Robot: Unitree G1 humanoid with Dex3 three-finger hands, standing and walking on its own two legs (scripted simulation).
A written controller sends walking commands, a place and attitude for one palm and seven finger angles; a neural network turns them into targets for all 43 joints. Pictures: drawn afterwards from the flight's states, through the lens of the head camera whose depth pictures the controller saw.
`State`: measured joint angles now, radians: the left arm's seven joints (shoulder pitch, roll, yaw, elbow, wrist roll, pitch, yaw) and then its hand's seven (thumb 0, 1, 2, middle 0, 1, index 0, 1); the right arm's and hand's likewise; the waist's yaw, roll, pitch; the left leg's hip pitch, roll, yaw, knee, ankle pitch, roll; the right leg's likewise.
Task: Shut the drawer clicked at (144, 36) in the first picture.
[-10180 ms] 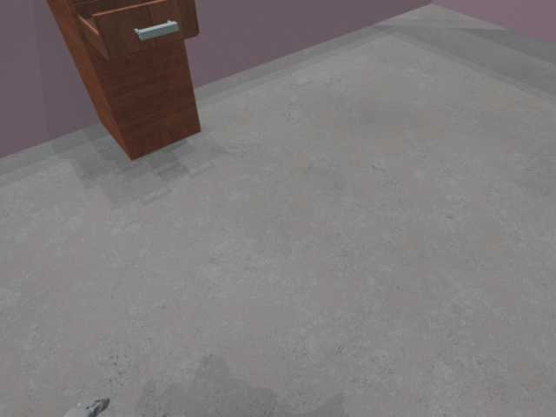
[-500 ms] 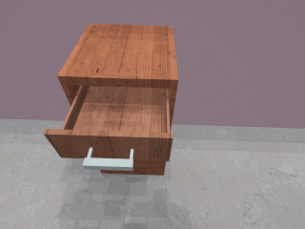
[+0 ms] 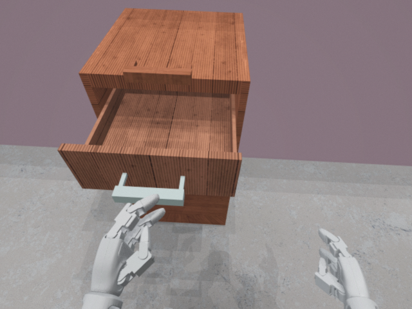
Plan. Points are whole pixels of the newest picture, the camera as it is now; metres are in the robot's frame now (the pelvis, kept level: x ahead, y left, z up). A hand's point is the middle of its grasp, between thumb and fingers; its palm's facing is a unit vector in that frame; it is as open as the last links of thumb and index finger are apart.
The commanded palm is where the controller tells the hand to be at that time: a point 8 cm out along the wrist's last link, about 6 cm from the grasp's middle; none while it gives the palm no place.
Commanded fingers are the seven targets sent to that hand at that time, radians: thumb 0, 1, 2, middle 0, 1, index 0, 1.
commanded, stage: raise the hand and make a fist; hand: left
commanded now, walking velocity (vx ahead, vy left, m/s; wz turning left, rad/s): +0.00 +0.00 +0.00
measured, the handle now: (151, 187) +0.37 +0.14 +0.00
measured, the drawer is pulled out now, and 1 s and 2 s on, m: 0.22 0.22 0.22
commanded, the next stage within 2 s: bring the fist close to the handle in 1.56 s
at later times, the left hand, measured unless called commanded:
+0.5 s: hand (139, 264) +0.20 +0.12 +0.05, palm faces -0.01 -1.00 -0.03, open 3.8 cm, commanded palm +0.15 +0.18 +0.05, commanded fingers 0.00 0.90 0.90 -1.06 -1.23 -1.06 -1.23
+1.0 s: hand (132, 264) +0.18 +0.12 +0.09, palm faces -0.02 -1.00 -0.01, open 3.2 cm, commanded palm +0.15 +0.18 +0.09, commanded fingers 0.00 0.90 0.90 -1.40 -1.60 -1.40 -1.60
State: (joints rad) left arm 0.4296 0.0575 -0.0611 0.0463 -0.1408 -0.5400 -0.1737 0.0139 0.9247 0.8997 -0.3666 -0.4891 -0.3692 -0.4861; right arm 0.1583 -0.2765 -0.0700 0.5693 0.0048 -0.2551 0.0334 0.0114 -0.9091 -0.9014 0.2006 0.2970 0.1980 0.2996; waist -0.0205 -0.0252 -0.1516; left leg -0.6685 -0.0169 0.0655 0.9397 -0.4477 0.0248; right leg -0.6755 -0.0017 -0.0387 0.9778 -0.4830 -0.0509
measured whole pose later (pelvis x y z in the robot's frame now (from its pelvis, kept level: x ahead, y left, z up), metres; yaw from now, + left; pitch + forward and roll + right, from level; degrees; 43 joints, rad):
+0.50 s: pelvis -0.01 -0.02 -0.01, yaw +2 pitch +12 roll +0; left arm 0.50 0.16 -0.01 -0.18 -0.18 -0.29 -0.11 0.02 0.90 0.90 -0.87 -1.02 -0.87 -1.02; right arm 0.31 -0.20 0.03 0.52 0.03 -0.16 -0.03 0.01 -0.90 -0.90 0.21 0.30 0.20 0.30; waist -0.02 0.04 -0.12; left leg -0.77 0.01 0.01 1.03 -0.47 0.00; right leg -0.75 0.02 -0.10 1.03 -0.50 -0.07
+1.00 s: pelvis +0.01 +0.01 +0.00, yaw +2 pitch +10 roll -1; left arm 0.63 0.14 -0.12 -0.36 -0.12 -0.30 -0.08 0.02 0.90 0.90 -1.34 -1.54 -1.34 -1.53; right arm 0.22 -0.21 0.05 0.40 0.03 -0.15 -0.01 0.01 -0.90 -0.90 0.20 0.30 0.20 0.30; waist 0.01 0.05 -0.13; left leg -0.68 -0.01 0.01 0.99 -0.49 0.03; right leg -0.64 0.00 -0.09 0.97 -0.50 -0.04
